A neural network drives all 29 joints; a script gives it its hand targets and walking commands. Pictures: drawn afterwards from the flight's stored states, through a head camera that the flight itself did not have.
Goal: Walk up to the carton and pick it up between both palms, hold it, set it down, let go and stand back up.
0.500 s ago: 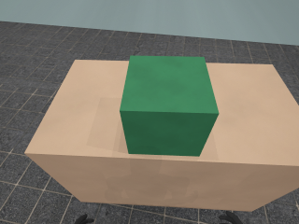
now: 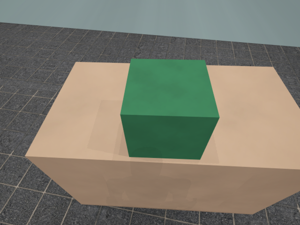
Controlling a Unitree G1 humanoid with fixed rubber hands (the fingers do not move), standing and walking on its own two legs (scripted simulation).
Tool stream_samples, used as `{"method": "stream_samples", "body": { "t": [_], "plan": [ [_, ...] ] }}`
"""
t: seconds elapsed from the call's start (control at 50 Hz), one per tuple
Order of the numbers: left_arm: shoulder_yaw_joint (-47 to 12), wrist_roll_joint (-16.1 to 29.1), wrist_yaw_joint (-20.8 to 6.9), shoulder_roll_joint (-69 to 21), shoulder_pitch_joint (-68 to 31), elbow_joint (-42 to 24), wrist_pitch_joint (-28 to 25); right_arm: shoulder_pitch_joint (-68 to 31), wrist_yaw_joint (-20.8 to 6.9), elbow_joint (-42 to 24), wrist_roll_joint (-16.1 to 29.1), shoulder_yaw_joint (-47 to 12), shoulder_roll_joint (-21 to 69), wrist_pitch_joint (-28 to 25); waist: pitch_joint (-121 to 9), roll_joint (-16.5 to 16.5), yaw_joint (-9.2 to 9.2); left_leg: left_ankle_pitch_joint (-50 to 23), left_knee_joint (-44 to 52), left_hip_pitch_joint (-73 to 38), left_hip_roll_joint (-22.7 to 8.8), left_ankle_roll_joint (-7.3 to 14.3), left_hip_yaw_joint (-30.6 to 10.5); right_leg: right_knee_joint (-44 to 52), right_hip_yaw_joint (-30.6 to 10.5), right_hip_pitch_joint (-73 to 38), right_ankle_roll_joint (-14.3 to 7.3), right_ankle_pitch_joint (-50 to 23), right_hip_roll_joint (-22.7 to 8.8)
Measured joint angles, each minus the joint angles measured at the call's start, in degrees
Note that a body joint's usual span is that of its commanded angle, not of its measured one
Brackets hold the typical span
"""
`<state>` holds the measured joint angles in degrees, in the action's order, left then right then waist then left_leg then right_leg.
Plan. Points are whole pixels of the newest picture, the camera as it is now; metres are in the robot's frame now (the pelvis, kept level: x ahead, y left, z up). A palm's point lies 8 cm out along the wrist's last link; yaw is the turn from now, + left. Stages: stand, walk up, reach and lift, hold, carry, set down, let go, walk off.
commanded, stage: stand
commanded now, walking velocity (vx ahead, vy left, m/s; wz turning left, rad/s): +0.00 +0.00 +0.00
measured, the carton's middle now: (165, 109) +0.46 -0.04 +0.01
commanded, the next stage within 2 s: walk up in 1.54 s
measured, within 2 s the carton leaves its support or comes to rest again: neither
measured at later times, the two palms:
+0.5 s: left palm out of the picture +0.00 +0.22 -0.14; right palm out of the picture +0.00 -0.22 -0.13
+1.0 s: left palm out of the picture -0.04 +0.20 -0.14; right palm out of the picture -0.03 -0.21 -0.14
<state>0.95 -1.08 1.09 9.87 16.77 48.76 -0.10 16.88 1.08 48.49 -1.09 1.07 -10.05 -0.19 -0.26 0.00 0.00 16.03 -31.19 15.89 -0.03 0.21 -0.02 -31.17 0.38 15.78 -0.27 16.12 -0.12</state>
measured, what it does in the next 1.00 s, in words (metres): stands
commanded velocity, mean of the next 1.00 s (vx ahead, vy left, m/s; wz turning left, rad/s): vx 0.00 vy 0.00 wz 0.00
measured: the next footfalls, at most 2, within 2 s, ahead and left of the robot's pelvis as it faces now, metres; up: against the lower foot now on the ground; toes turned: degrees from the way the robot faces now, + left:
none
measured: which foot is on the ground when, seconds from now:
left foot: down 0.00-1.00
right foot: down 0.00-1.00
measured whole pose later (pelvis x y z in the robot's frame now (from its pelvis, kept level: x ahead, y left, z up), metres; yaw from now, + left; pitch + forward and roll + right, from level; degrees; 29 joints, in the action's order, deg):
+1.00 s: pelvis -0.01 +0.00 +0.01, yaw +0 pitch -1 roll +0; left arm 0.6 -0.7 2.1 6.4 18.8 64.7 -0.3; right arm 18.8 2.1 64.4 -0.7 0.6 -6.5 -0.3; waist 1.4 0.0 0.0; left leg 12.4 -25.0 11.3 0.0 0.1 -0.1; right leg -25.1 0.4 11.3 -0.2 12.6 -0.1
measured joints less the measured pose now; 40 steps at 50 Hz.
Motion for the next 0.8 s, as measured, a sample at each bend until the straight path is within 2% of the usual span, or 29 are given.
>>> {"method": "stream_samples", "body": {
  "t": [0.8],
  "plan": [
    [-0.12,0.36,0.92,-2.94,1.68,14.41,-0.17,1.63,0.91,14.41,0.36,-0.2,2.95,-0.08,1.64,-0.03,0.02,-3.3,5.97,-4.62,0.03,-0.12,-0.03,5.85,0.02,-4.58,0.1,-3.23,-0.03]
  ]
}}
